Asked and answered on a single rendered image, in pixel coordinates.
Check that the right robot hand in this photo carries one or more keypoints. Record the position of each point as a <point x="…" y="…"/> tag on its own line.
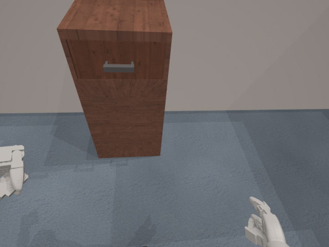
<point x="268" y="227"/>

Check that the handle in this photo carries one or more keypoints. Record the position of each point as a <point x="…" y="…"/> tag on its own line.
<point x="118" y="68"/>

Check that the left robot hand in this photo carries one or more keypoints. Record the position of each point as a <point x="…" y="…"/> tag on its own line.
<point x="12" y="170"/>

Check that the drawer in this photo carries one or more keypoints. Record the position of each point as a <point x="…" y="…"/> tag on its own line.
<point x="90" y="55"/>

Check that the cabinet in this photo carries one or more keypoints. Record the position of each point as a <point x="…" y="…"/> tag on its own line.
<point x="125" y="116"/>

